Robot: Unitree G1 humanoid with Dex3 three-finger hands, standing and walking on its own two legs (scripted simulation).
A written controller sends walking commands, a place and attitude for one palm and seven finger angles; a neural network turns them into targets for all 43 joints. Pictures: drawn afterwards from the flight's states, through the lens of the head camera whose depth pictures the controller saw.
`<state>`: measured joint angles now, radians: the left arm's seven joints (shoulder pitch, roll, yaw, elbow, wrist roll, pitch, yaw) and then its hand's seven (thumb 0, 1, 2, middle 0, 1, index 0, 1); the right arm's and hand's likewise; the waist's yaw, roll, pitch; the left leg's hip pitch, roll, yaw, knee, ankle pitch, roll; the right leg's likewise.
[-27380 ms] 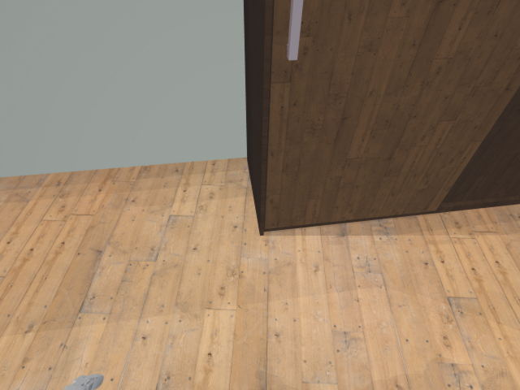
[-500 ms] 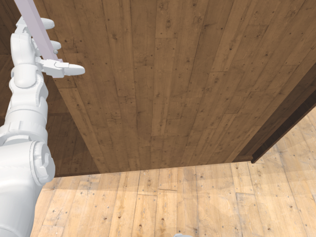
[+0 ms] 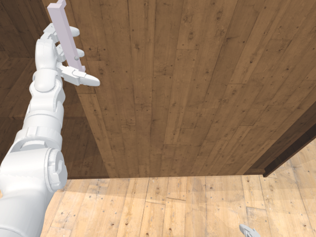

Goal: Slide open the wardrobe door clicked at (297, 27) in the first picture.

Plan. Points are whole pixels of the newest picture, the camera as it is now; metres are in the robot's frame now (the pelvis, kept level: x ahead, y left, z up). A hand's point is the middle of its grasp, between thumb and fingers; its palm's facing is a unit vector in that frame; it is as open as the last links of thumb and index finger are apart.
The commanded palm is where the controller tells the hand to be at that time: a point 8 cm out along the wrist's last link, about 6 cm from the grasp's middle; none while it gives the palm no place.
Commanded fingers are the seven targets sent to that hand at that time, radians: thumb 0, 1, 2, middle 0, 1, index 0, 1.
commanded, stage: slip the hand off the handle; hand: left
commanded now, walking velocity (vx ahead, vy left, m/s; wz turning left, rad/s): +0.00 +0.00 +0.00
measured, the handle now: (71, 45) +0.52 +0.21 +0.21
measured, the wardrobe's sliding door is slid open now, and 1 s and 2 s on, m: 0.67 0.66 0.66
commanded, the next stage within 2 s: draw the hand back to the body in 1.18 s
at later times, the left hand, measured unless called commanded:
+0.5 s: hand (48, 65) +0.46 +0.26 +0.19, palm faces +0.30 -0.94 -0.14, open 14.3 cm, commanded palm +0.41 +0.29 +0.19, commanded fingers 0.00 -0.55 0.20 -0.25 -1.15 -0.25 -1.15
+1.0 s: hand (30, 92) +0.37 +0.26 +0.19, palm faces +0.28 -0.95 -0.10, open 14.7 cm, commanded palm +0.33 +0.30 +0.19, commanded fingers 0.00 -0.55 0.20 -0.25 -1.15 -0.25 -1.15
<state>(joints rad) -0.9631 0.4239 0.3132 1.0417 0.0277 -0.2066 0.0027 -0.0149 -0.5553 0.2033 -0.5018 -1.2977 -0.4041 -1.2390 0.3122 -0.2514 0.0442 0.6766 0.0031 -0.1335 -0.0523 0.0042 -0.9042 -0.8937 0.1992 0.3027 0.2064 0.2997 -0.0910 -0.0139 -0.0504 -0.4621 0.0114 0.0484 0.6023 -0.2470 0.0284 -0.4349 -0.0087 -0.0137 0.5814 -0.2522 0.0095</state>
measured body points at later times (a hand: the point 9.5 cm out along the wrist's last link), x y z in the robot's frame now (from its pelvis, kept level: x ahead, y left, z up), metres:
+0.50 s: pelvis +0.00 -0.01 +0.00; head +0.03 +0.00 +0.45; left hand +0.44 +0.30 +0.20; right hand +0.02 -0.29 -0.11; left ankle +0.03 +0.10 -0.73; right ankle +0.02 -0.13 -0.73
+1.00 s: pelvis +0.03 +0.00 +0.01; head +0.02 -0.01 +0.46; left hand +0.35 +0.31 +0.20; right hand +0.23 -0.23 -0.06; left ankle +0.03 +0.10 -0.73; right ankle +0.02 -0.13 -0.73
